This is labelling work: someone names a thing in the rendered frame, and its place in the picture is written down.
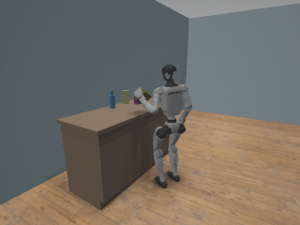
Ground robot right foot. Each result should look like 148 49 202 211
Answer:
167 171 180 182

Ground robot right upper arm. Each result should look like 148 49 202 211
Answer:
179 84 192 110

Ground robot right forearm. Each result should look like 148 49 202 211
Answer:
181 108 192 119

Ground table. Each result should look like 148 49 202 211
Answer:
56 97 171 211

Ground robot left upper arm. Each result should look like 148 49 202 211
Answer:
151 86 163 115

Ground robot left hand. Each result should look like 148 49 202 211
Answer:
133 87 143 98

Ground robot right hand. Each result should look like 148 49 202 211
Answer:
177 116 186 124

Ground sponge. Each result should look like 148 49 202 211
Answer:
134 89 152 104

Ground left robot shin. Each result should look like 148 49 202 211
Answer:
153 151 165 183

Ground robot left forearm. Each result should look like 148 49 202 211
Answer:
139 95 155 113

